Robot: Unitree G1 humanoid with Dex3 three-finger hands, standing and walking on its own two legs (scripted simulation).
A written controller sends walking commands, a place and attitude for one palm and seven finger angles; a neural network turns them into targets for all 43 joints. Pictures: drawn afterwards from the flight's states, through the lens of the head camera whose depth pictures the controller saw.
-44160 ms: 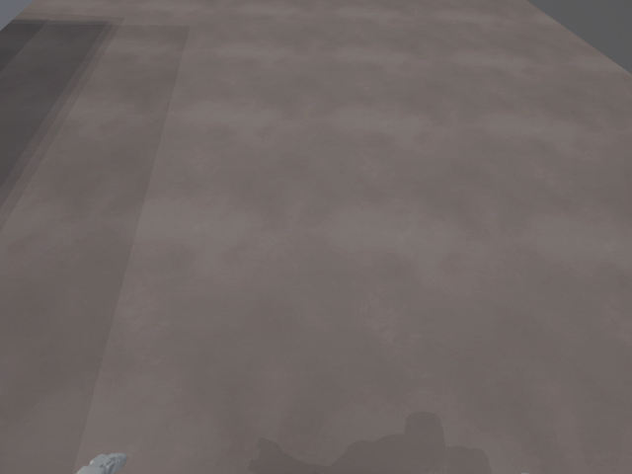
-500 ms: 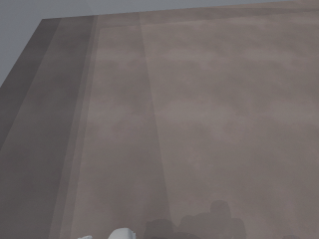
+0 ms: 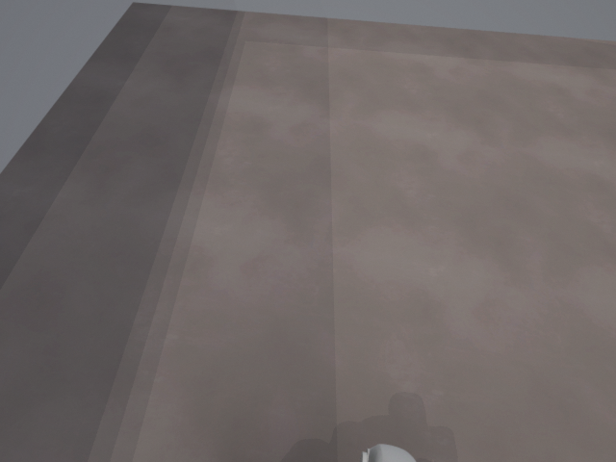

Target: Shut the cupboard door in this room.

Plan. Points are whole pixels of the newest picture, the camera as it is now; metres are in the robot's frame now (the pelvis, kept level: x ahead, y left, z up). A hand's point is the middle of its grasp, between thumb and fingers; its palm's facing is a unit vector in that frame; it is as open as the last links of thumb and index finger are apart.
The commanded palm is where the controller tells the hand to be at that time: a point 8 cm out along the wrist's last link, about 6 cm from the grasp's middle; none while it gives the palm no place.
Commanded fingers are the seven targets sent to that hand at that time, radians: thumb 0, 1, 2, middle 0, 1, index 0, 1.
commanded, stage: walk to a spot facing it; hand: left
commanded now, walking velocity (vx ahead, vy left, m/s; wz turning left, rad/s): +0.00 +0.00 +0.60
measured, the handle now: out of the picture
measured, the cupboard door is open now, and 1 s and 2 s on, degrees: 82 82 82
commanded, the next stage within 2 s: none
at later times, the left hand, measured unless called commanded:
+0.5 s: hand (213, 460) +0.14 +0.14 -0.15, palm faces +0.30 -0.92 -0.25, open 7.4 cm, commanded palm none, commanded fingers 0.00 0.90 0.90 -0.20 -0.30 -0.20 -0.30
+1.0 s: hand out of the picture +0.00 +0.20 -0.17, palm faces +0.60 -0.76 -0.24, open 7.4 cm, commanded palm none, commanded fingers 0.00 0.90 0.90 -0.20 -0.30 -0.20 -0.30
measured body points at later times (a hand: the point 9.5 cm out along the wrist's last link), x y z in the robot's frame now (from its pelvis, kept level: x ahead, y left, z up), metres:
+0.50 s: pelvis +0.09 -0.06 +0.00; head +0.13 -0.08 +0.45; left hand +0.12 +0.19 -0.13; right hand +0.21 -0.30 -0.16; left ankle +0.02 +0.07 -0.65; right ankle +0.14 -0.14 -0.74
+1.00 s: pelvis +0.07 -0.02 +0.00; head +0.09 +0.03 +0.45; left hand -0.03 +0.24 -0.15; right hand +0.30 -0.16 -0.13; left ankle +0.03 +0.06 -0.74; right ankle +0.16 -0.16 -0.66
